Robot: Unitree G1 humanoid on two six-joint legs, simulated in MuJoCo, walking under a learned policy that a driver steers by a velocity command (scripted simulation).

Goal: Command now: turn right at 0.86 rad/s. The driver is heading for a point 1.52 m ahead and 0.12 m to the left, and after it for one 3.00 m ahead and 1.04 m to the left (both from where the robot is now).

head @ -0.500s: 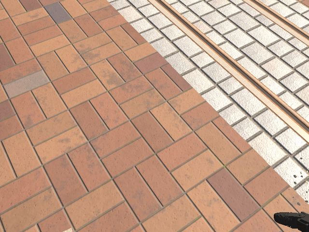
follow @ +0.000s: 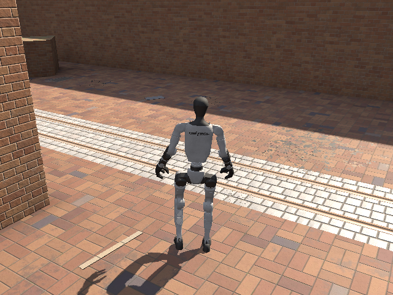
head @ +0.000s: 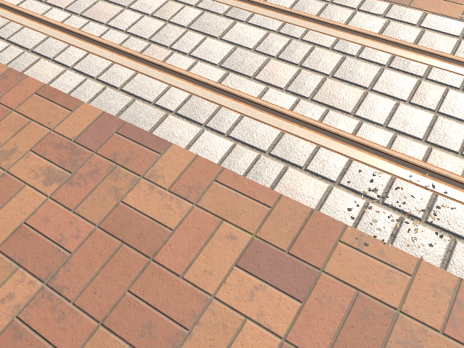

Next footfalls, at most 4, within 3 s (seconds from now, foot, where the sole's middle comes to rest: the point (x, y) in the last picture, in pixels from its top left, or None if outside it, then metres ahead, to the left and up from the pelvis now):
0.64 left None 0.32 0.17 -0.76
1.10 right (223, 224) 0.81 0.13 -0.76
1.52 left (136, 150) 1.14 0.47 -0.76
1.96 right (227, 80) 1.51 0.14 -0.76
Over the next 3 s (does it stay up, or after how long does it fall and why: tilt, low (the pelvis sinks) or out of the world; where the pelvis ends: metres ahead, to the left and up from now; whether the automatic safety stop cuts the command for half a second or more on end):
stays up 1.76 0.06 0.01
